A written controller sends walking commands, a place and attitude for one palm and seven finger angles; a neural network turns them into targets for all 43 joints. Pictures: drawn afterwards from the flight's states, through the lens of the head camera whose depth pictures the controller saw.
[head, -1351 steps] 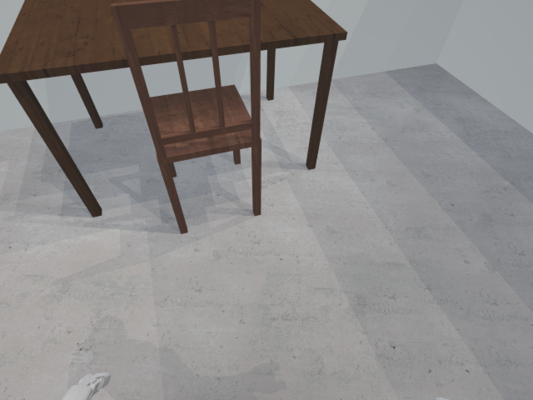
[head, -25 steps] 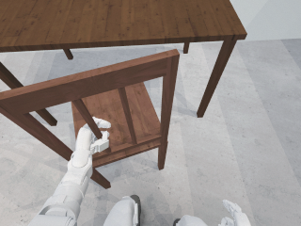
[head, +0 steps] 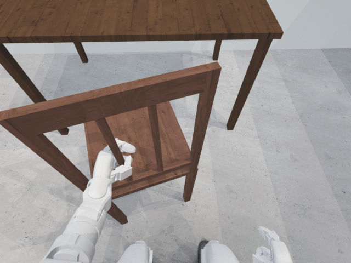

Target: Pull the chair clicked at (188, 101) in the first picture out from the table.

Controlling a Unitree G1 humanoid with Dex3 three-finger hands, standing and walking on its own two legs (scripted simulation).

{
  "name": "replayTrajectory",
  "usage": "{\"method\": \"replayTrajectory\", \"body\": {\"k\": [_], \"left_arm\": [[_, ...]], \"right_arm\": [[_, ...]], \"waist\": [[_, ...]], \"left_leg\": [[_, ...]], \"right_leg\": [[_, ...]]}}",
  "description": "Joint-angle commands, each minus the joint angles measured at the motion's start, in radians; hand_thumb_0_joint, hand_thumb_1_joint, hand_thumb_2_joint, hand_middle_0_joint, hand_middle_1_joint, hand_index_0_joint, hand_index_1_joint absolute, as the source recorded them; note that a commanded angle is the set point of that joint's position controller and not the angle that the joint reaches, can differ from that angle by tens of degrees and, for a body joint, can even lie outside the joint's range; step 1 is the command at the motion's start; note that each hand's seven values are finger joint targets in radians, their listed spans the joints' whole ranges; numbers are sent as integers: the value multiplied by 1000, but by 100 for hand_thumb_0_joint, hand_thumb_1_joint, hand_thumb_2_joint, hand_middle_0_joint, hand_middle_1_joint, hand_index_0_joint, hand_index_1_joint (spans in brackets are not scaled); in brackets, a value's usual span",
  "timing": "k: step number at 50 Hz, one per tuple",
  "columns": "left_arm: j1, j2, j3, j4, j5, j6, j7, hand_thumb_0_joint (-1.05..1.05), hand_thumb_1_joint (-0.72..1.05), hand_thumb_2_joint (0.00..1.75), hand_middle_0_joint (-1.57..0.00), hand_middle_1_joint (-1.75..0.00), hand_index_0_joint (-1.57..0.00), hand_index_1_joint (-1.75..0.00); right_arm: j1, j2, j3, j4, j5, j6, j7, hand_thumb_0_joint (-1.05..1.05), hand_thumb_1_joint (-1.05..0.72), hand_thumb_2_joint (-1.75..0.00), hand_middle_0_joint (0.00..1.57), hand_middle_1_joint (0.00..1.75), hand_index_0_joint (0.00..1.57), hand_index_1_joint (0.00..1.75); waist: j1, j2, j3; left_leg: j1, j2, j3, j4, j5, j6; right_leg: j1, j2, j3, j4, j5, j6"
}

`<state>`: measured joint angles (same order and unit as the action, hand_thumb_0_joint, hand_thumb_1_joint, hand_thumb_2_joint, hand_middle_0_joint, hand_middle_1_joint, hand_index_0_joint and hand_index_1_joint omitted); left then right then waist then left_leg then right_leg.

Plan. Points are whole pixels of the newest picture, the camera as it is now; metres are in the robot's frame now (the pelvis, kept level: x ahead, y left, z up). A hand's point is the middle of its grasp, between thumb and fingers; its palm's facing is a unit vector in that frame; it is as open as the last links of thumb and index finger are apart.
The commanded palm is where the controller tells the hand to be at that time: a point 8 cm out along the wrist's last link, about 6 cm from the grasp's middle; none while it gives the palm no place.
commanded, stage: step backward, pulling the chair out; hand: left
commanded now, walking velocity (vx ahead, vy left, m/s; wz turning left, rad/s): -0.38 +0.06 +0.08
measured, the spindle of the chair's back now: (118, 155) +0.36 +0.15 -0.03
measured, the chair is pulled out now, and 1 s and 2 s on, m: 0.31 0.55 0.63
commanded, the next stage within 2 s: stop walking, hand still on the chair in 0.84 s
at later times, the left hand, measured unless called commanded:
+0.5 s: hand (124, 212) +0.23 +0.12 -0.05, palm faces +0.06 -0.98 -0.20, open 4.9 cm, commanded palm +0.21 +0.18 -0.05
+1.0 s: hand out of the picture +0.10 +0.13 -0.05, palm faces +0.01 -0.99 -0.16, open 4.8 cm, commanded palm +0.08 +0.19 -0.04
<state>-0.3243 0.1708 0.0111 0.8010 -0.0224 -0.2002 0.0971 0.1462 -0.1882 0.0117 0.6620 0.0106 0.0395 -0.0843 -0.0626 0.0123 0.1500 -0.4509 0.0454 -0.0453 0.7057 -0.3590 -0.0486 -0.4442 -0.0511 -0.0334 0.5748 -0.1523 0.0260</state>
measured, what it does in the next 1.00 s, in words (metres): walks backwards: right foot, then left foot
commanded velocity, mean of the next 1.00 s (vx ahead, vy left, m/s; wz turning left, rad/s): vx -0.30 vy -0.03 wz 0.03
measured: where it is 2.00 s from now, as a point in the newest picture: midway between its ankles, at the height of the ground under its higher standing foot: outside the picture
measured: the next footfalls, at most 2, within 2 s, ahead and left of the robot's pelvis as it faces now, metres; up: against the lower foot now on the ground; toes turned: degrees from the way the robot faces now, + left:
right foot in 0.34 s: -0.04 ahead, -0.13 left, +0.00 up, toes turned -1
left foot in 0.70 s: -0.20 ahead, +0.16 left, +0.00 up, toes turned +4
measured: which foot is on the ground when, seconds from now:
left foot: down 0.00-0.38, up 0.40-0.68, down 0.70-1.00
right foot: down 0.00-0.10, up 0.12-0.32, down 0.34-0.76, up 0.78-0.90, down 0.92-1.00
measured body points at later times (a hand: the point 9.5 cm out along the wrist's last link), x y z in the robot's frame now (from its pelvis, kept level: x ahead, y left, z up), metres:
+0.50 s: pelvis -0.11 -0.02 +0.01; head -0.02 -0.04 +0.45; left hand +0.22 +0.17 -0.04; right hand -0.02 -0.28 -0.13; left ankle -0.08 +0.13 -0.67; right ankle -0.08 -0.13 -0.72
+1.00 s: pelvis -0.23 +0.01 +0.01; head -0.15 -0.01 +0.45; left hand +0.09 +0.18 -0.04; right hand -0.10 -0.20 -0.14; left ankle -0.24 +0.17 -0.71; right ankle -0.17 -0.11 -0.72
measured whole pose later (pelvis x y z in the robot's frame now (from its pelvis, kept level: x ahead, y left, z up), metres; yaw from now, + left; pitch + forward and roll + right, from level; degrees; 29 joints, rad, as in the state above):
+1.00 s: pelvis -0.23 +0.01 +0.01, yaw +3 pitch +0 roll -2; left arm -0.37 0.10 -0.04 0.87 -0.04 -0.19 0.08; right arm 0.18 -0.16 0.02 0.69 0.02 0.03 -0.06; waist -0.02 0.07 0.17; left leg -0.33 0.11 -0.02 0.72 -0.42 -0.05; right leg -0.33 -0.01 -0.08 0.56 -0.22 -0.01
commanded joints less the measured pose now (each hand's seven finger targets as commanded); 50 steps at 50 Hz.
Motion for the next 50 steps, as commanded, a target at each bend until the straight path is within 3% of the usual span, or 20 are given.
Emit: {"method": "replayTrajectory", "body": {"k": [1, 3, 5, 7, 11, 17, 18, 20, 22, 24, 28, 33, 36, 40, 42, 44, 46, 47, 48, 50], "left_arm": [[-212, 154, 34, -127, 27, -51, 16, 0, 90, 90, -50, -145, -50, -145], [-246, 137, 15, -104, 23, -51, 17, 0, 90, 90, -50, -145, -50, -145], [-279, 102, -16, -112, 20, -59, 16, 0, 90, 90, -50, -145, -50, -145], [-340, 49, -61, -159, 14, -59, 9, 0, 90, 90, -50, -145, -50, -145], [-354, 59, -40, -101, 5, -69, 12, 0, 90, 90, -50, -145, -50, -145], [-311, 130, -2, -44, 14, -103, -8, 0, 90, 90, -50, -145, -50, -145], [-279, 159, 17, -53, 19, -109, -11, 0, 90, 90, -50, -145, -50, -145], [-263, 275, 113, -41, 16, -99, 4, 0, 90, 90, -50, -145, -50, -145], [-273, 187, 70, -64, 19, -82, 2, 0, 90, 90, -50, -145, -50, -145], [-242, 195, 82, -87, 23, -75, 8, 0, 90, 90, -50, -145, -50, -145], [-244, 160, 70, -84, 6, -44, 22, 0, 90, 90, -50, -145, -50, -145], [-246, 79, -17, -100, 1, -5, 16, 0, 90, 90, -50, -145, -50, -145], [-281, 24, -74, -167, -13, 0, 6, 0, 90, 90, -50, -145, -50, -145], [-346, -15, -99, -243, 16, -36, -23, 0, 90, 90, -50, -145, -50, -145], [-299, -12, -72, -182, 15, -36, -18, 0, 90, 90, -50, -145, -50, -145], [-345, 13, -66, -146, 15, -39, -14, 0, 90, 90, -50, -145, -50, -145], [-397, 48, -61, -89, 26, -53, -13, 0, 90, 90, -50, -145, -50, -145], [-405, 70, -48, -38, 24, -53, -13, 0, 90, 90, -50, -145, -50, -145], [-316, 122, -5, -197, 16, -56, -15, 0, 90, 90, -50, -145, -50, -145], [-260, 139, 38, -175, 1, -32, -6, 0, 90, 90, -50, -145, -50, -145]], "right_arm": [[25, -152, -42, -53, -9, -42, -27, 0, -90, -90, 20, 30, 20, 30], [50, -162, -31, -35, -4, -50, -36, 0, -90, -90, 20, 30, 20, 30], [29, -215, -45, -54, -6, -51, -49, 0, -90, -90, 20, 30, 20, 30], [-14, -170, -36, -66, -21, -47, -25, 0, -90, -90, 20, 30, 20, 30], [69, -178, -63, -15, -12, -71, -13, 0, -90, -90, 20, 30, 20, 30], [94, -185, -67, 16, -10, -99, -5, 0, -90, -90, 20, 30, 20, 30], [77, -178, -67, 4, -5, -100, -5, 0, -90, -90, 20, 30, 20, 30], [48, -179, -87, -25, 24, -94, -10, 0, -90, -90, 20, 30, 20, 30], [-35, -168, -69, -35, 14, -97, -6, 0, -90, -90, 20, 30, 20, 30], [-35, -153, -41, -20, 1, -93, -7, 0, -90, -90, 20, 30, 20, 30], [9, -168, -44, -35, 12, -81, -22, 0, -90, -90, 20, 30, 20, 30], [83, -180, -49, -34, 9, -57, -52, 0, -90, -90, 20, 30, 20, 30], [69, -203, -72, -76, 11, -37, -54, 0, -90, -90, 20, 30, 20, 30], [48, -167, -65, -92, -22, -35, -5, 0, -90, -90, 20, 30, 20, 30], [71, -177, -77, -91, -9, -35, 14, 0, -90, -90, 20, 30, 20, 30], [100, -185, -81, -80, 11, -47, 20, 0, -90, -90, 20, 30, 20, 30], [120, -162, -74, -59, 12, -50, 9, 0, -90, -90, 20, 30, 20, 30], [108, -148, -69, -53, 9, -51, -1, 0, -90, -90, 20, 30, 20, 30], [86, -137, -68, -93, 13, -51, -3, 0, -90, -90, 20, 30, 20, 30], [52, -142, -61, -92, 23, -49, -13, 0, -90, -90, 20, 30, 20, 30]], "waist": [[35, -172, -415], [5, -199, -390], [23, 107, -341], [37, 266, -363], [27, 150, -354], [37, 211, -412], [39, 143, -427], [45, -298, -435], [64, -191, -391], [51, -34, -413], [53, -209, -459], [30, -198, -483], [37, 16, -475], [23, 346, -405], [39, 208, -339], [33, 98, -358], [20, -27, -397], [19, -147, -365], [42, -187, -400], [61, -228, -434]], "left_leg": [[121, -14, -18, 77, -88, 20], [195, 17, -16, -195, 31, 36], [93, 190, -242, -367, 166, 126], [28, 311, -344, -434, 80, 192], [238, 264, -238, -245, 513, 198], [293, 180, -186, -153, 537, 132], [226, 136, -111, -113, 457, 98], [7, -38, 14, 198, -63, 8], [-68, -40, -104, 417, -113, 8], [-82, -26, -98, 353, -96, -5], [-39, -29, -56, 171, -143, -10], [163, 13, 39, -264, 117, 0], [341, 178, -5, -397, 608, 60], [427, 282, -63, -269, 950, 140], [398, 298, -66, -215, 922, 140], [430, 251, -17, -96, 877, 95], [271, 155, 53, -3, 529, 33], [146, 79, 61, 52, 72, 4], [111, 23, 24, 108, -150, 8], [97, 25, -21, 151, -157, 24]], "right_leg": [[119, -271, 178, -223, -41, -139], [79, -183, 74, -123, -63, -68], [64, 4, -16, 153, -144, 1], [80, 22, 33, 429, -330, -23], [23, 34, 33, 239, -348, -22], [230, 31, 44, -207, -20, -30], [317, -29, 84, -234, 143, -39], [320, -310, 334, -225, 361, -159], [295, -365, 278, -191, 448, -190], [387, -335, 212, -115, 550, -198], [498, -314, 198, -93, 696, -174], [450, -251, 134, -43, 588, -117], [313, -95, 27, 81, 372, -20], [93, 2, -19, 208, -233, -19], [106, 16, -17, 121, -244, -33], [206, 12, -15, -62, 53, -37], [388, -114, 102, -137, 477, -80], [389, -219, 198, -148, 598, -133], [376, -283, 224, -163, 555, -164], [401, -299, 214, -123, 510, -183]]}}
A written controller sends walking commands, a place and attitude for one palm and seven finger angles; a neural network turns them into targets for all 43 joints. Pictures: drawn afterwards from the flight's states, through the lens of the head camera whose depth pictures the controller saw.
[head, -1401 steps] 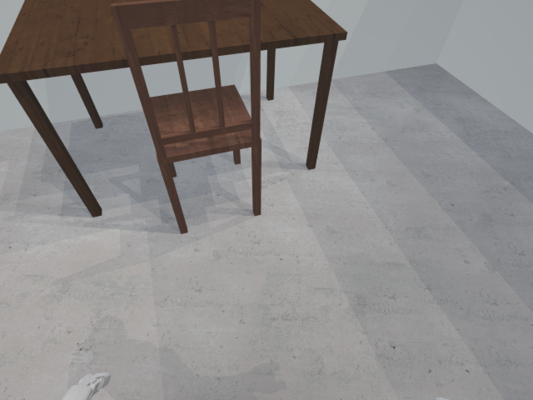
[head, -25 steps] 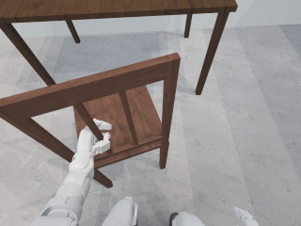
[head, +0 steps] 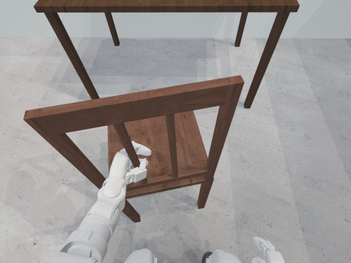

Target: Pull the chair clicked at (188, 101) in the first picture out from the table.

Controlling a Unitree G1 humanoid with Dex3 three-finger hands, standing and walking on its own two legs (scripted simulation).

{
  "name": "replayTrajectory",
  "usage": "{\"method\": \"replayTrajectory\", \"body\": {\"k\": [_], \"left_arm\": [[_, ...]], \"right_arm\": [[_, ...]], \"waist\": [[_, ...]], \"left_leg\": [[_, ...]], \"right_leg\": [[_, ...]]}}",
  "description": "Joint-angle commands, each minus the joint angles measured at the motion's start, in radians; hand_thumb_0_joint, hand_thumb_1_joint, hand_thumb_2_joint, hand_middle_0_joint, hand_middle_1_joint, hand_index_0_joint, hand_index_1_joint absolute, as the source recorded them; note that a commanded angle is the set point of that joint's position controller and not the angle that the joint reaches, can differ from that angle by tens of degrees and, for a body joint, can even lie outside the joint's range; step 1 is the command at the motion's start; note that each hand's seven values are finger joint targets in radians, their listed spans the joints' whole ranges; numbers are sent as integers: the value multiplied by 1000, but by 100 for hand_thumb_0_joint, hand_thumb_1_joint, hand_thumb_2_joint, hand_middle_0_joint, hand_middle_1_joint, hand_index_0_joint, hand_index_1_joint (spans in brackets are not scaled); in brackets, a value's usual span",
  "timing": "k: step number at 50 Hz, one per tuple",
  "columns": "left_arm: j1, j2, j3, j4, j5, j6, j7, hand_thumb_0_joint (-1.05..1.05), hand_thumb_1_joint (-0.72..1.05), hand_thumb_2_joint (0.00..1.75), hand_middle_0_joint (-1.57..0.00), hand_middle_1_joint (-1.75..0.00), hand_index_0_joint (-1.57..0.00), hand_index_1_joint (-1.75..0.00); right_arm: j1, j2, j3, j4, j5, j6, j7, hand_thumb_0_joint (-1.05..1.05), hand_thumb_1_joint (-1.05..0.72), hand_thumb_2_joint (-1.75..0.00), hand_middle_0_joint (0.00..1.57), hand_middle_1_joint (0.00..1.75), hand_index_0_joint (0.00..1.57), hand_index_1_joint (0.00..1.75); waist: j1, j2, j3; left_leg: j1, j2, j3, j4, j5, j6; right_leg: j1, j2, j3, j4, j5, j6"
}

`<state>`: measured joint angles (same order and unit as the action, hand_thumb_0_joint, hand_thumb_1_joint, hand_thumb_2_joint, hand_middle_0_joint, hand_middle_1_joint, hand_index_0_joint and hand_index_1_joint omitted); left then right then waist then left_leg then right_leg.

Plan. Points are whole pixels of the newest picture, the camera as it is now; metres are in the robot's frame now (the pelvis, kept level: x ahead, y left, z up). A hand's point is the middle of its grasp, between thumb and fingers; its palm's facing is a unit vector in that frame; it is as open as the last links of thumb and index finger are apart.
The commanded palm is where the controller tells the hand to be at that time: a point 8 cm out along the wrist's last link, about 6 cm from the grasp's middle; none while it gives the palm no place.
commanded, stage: stop walking, hand still on the chair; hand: left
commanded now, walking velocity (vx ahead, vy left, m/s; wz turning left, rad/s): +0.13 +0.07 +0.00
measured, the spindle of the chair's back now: (134, 159) +0.36 +0.13 -0.04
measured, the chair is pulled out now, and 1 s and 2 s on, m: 0.55 0.63 0.63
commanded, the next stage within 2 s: open the thumb and straighten the fingers in 0.94 s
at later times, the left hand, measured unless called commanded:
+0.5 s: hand (132, 202) +0.25 +0.12 -0.05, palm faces -0.05 -0.99 -0.15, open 4.9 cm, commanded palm +0.24 +0.18 -0.04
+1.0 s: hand (132, 200) +0.25 +0.12 -0.05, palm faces -0.06 -0.99 -0.14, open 5.0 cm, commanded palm +0.24 +0.18 -0.04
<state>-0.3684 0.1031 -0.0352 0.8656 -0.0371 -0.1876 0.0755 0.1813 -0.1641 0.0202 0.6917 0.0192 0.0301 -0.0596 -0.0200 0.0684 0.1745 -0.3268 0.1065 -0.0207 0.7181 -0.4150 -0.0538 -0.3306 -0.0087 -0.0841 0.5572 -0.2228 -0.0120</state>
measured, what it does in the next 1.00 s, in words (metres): stands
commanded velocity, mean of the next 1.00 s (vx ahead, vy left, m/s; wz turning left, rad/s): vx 0.07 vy -0.01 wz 0.00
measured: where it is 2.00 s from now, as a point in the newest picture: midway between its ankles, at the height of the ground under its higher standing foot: outside the picture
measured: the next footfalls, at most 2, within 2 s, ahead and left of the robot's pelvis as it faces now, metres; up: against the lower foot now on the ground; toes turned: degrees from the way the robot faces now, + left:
none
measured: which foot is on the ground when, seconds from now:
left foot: down 0.00-1.00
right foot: down 0.00-1.00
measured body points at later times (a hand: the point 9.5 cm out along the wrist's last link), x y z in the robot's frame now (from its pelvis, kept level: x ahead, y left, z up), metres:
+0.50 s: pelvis -0.03 +0.01 +0.01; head -0.02 +0.01 +0.46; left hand +0.25 +0.18 -0.04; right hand +0.07 -0.23 -0.12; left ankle -0.01 +0.15 -0.73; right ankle +0.03 -0.11 -0.73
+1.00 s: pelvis +0.00 +0.02 +0.01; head +0.02 +0.01 +0.46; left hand +0.25 +0.18 -0.04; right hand +0.15 -0.22 -0.09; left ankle -0.01 +0.15 -0.73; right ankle +0.03 -0.11 -0.73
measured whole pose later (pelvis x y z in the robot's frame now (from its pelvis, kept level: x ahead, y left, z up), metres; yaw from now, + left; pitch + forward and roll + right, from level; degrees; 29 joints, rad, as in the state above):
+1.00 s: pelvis +0.00 +0.02 +0.01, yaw -1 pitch -1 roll +0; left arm -0.03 0.11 -0.11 0.65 -0.02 -0.11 0.08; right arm 0.18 -0.20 0.03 0.66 0.01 0.00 -0.10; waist -0.02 0.01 0.06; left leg -0.16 0.03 0.02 0.44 -0.26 -0.02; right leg -0.23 -0.02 0.00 0.44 -0.19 0.02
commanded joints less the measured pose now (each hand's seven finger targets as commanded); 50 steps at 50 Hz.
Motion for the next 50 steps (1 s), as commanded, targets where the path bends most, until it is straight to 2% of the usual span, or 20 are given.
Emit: {"method": "replayTrajectory", "body": {"k": [1, 3, 4, 5, 6, 7, 8, 9, 13, 15, 16, 18, 19, 22, 25, 28, 31, 33, 37, 50], "left_arm": [[-213, 171, 58, -260, 19, -30, 16, 0, 90, 90, -50, -145, -50, -145], [-209, 154, 45, -282, 15, -16, 22, 0, 90, 90, -50, -145, -50, -145], [-210, 148, 33, -288, 8, -8, 26, 0, 90, 90, -50, -145, -50, -145], [-212, 143, 29, -296, 8, -6, 28, 0, 90, 90, -50, -145, -50, -145], [-215, 116, 8, -306, 12, -4, 25, 0, 90, 90, -50, -145, -50, -145], [-206, 91, -15, -283, 12, -1, 23, 0, 90, 90, -50, -145, -50, -145], [-221, 75, -34, -275, 17, 1, 21, 0, 90, 90, -50, -145, -50, -145], [-228, 97, -21, -291, 21, 4, 20, 0, 90, 90, -50, -145, -50, -145], [-182, 79, -29, -271, 7, -2, 4, 0, 90, 90, -50, -145, -50, -145], [-153, 84, -37, -248, 11, -5, 0, 0, 90, 90, -50, -145, -50, -145], [-145, 103, -26, -246, 14, -5, 4, 0, 90, 90, -50, -145, -50, -145], [-135, 123, -9, -258, 17, -6, 13, 0, 90, 90, -50, -145, -50, -145], [-119, 132, -9, -281, 16, -2, 15, 0, 90, 90, -50, -145, -50, -145], [-50, 134, 10, -308, 21, -8, 22, 0, 90, 90, -50, -145, -50, -145], [23, 121, -4, -263, 22, 0, 24, 0, 90, 90, -50, -145, -50, -145], [28, 118, 0, -280, 26, -5, 25, 0, 90, 90, -50, -145, -50, -145], [75, 112, -7, -310, 31, -6, 23, 0, 90, 90, -50, -145, -50, -145], [89, 108, -15, -330, 31, -6, 19, 0, 90, 90, -50, -145, -50, -145], [117, 104, -26, -366, 32, -2, 15, 0, 90, 90, -50, -145, -50, -145], [165, 101, -30, -396, 23, 33, 21, 0, 90, 90, -50, -145, -50, -145]], "right_arm": [[-6, -154, -49, -124, 8, -41, -42, 0, -90, -90, 20, 30, 20, 30], [-11, -139, -27, -118, 4, -47, -54, 0, -90, -90, 20, 30, 20, 30], [-3, -146, -25, -106, 5, -51, -61, 0, -90, -90, 20, 30, 20, 30], [3, -162, -28, -110, -2, -56, -65, 0, -90, -90, 20, 30, 20, 30], [-5, -177, -35, -124, -7, -59, -66, 0, -90, -90, 20, 30, 20, 30], [-9, -171, -32, -126, 1, -53, -59, 0, -90, -90, 20, 30, 20, 30], [-26, -161, -23, -125, 3, -49, -51, 0, -90, -90, 20, 30, 20, 30], [-33, -162, -24, -125, 4, -46, -49, 0, -90, -90, 20, 30, 20, 30], [17, -174, -42, -126, 10, -53, -38, 0, -90, -90, 20, 30, 20, 30], [33, -170, -41, -115, 6, -61, -41, 0, -90, -90, 20, 30, 20, 30], [40, -167, -44, -115, 6, -60, -43, 0, -90, -90, 20, 30, 20, 30], [37, -156, -43, -100, 1, -65, -52, 0, -90, -90, 20, 30, 20, 30], [34, -161, -43, -89, -2, -72, -54, 0, -90, -90, 20, 30, 20, 30], [10, -157, -34, -93, -10, -96, -55, 0, -90, -90, 20, 30, 20, 30], [12, -156, -34, -97, 1, -92, -53, 0, -90, -90, 20, 30, 20, 30], [7, -155, -38, -104, -4, -94, -53, 0, -90, -90, 20, 30, 20, 30], [-2, -159, -39, -110, -6, -99, -53, 0, -90, -90, 20, 30, 20, 30], [-5, -163, -40, -116, -5, -97, -52, 0, -90, -90, 20, 30, 20, 30], [-12, -162, -39, -123, -7, -93, -52, 0, -90, -90, 20, 30, 20, 30], [-32, -153, -31, -145, -7, -57, -54, 0, -90, -90, 20, 30, 20, 30]], "waist": [[10, -270, -459], [-5, -240, -452], [-16, -187, -438], [-12, -134, -412], [0, -12, -378], [5, 66, -351], [1, 155, -319], [8, 188, -281], [2, -6, -303], [-9, -84, -267], [-11, -159, -266], [-17, -221, -263], [-23, -167, -240], [-3, -45, -279], [7, -72, -231], [6, -156, -252], [7, -98, -309], [8, -99, -350], [5, -86, -367], [5, -89, -321]], "left_leg": [[-5, -39, -42, 70, -62, 37], [83, -59, 12, -120, 37, 50], [174, -59, 32, -241, 126, 57], [202, -23, -3, -315, 147, 76], [160, 34, -86, -364, 111, 108], [52, 82, -163, -422, -38, 141], [-62, 100, -209, -498, -218, 164], [-121, 106, -218, -531, -270, 184], [-7, 58, -123, -377, -145, 170], [17, -11, -62, -322, -135, 129], [28, -45, -30, -281, -129, 110], [128, -81, 25, -184, -27, 83], [154, -77, 18, -202, 11, 80], [153, -11, -61, -332, 126, 98], [94, -4, -57, -372, 7, 100], [144, -16, -30, -327, 160, 88], [184, -1, -29, -332, 302, 82], [205, 8, -33, -324, 394, 77], [235, 16, -30, -315, 489, 70], [206, 2, -24, -336, 365, 69]], "right_leg": [[268, -313, 233, -97, 484, -129], [209, -242, 171, -110, 185, -71], [146, -210, 149, -113, 9, -45], [107, -157, 118, -83, -125, -13], [89, -83, 82, -30, -199, 15], [128, -44, 62, 16, -269, 28], [181, -30, 59, 98, -250, 21], [211, -27, 52, 133, -204, 21], [224, -13, 58, -39, -178, 22], [168, -43, 143, -190, -273, 11], [130, -82, 210, -243, -371, -8], [21, -162, 285, -324, -457, -50], [-4, -160, 262, -321, -405, -52], [87, -86, 176, -200, -165, -13], [77, -75, 177, -226, -232, 5], [91, -99, 199, -243, -109, -5], [146, -91, 167, -179, 105, -4], [186, -95, 158, -146, 228, -8], [201, -96, 144, -124, 334, -7], [189, -105, 153, -178, 238, -6]]}}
